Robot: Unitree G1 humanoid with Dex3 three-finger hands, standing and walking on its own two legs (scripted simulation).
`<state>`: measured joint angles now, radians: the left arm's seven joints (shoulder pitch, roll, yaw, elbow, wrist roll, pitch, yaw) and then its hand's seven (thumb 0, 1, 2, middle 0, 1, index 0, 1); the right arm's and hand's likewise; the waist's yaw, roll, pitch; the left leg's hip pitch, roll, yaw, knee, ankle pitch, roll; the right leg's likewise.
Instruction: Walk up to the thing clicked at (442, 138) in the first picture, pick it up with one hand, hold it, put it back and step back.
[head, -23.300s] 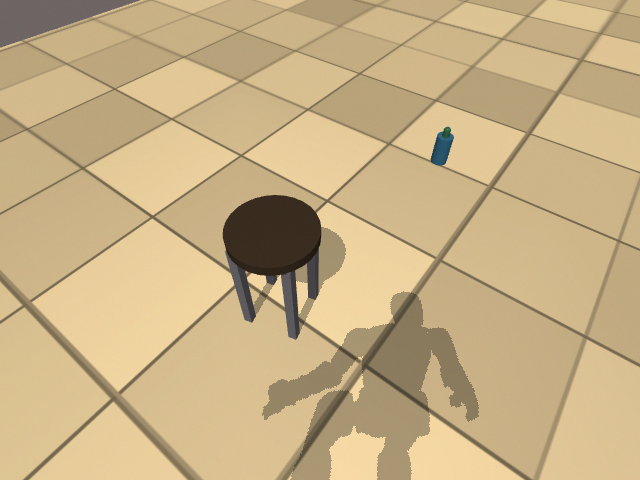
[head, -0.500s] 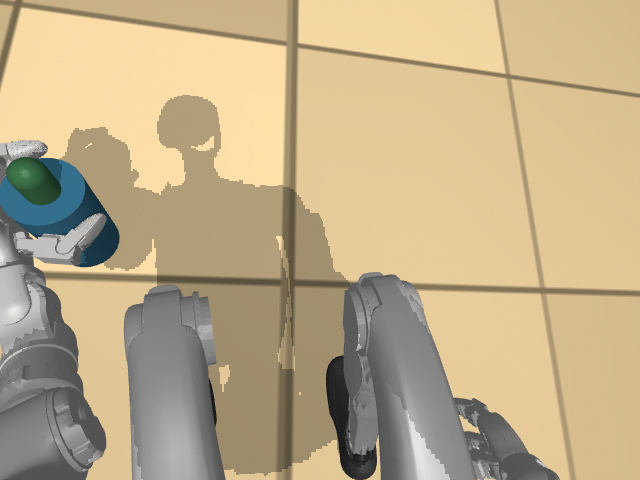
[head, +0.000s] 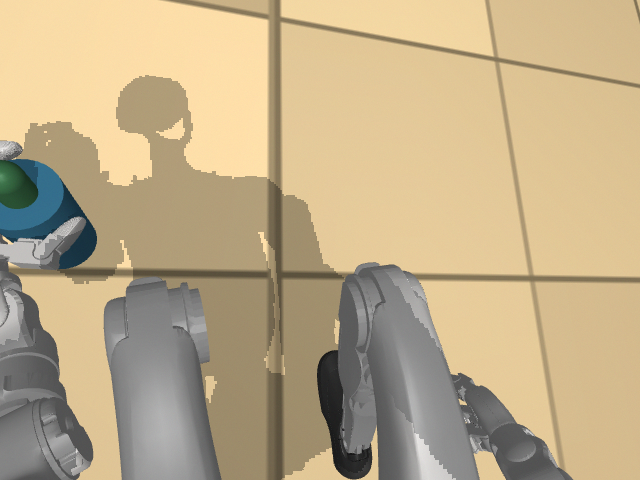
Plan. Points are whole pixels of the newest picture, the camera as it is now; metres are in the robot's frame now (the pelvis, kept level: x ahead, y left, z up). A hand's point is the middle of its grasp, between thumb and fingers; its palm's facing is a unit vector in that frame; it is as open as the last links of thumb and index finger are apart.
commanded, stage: lower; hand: left
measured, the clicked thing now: (37, 212) +0.41 +0.30 -0.10
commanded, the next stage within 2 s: loosen in 1.32 s
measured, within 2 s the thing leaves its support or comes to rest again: rests again in 1.90 s
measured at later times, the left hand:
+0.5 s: hand (43, 221) +0.41 +0.31 -0.14, palm faces +0.43 -0.90 -0.02, open 10.9 cm
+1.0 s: hand (53, 224) +0.41 +0.31 -0.17, palm faces +0.44 -0.90 -0.01, open 10.9 cm
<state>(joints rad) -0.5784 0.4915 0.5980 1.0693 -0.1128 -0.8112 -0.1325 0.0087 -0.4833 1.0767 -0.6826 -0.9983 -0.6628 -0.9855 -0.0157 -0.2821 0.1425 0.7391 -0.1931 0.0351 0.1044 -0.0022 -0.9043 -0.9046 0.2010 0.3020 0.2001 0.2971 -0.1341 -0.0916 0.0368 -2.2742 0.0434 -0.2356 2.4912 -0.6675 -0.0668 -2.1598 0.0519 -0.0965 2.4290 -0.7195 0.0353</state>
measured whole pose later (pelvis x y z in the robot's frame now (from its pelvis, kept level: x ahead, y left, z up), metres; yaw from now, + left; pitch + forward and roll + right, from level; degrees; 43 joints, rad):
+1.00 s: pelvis -0.01 +0.02 -0.03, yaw -5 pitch +14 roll -14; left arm -0.58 0.72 0.63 1.29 -0.08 -0.99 0.00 0.01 -0.49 1.08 -0.69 -0.99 -0.67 -0.98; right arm -0.13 -0.34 0.38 0.63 -0.32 0.02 0.15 0.00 -0.91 -0.91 0.20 0.30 0.20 0.30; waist -0.21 -0.23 0.23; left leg -2.25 0.03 -0.36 2.63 -0.67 -0.05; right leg -2.08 0.10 -0.18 2.47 -0.68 0.07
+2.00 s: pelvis -0.02 +0.02 -0.03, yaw -7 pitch +12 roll -16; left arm -0.58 0.76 0.59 1.34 -0.10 -1.05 0.03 -0.02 -0.50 0.27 -0.52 -0.41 -0.52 -0.39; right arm -0.17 -0.34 0.44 0.59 -0.34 0.02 0.16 0.00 -0.90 -0.89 0.20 0.30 0.20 0.30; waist -0.20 -0.26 0.25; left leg -2.23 0.04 -0.40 2.65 -0.68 -0.03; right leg -2.05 0.12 -0.21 2.44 -0.66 0.07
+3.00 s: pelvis -0.01 +0.00 +0.08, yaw +2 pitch +31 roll -7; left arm -0.30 0.69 0.55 0.73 0.03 -0.20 -0.04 -0.02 -0.53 0.05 -0.07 -0.06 -0.07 -0.05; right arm 0.06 -0.28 0.04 0.62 -0.01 0.14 0.04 0.00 -0.91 -0.90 0.20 0.30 0.20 0.30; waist -0.03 -0.02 -0.10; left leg -2.14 0.07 -0.15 2.22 -0.64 -0.03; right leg -2.04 0.02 -0.06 2.18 -0.69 0.03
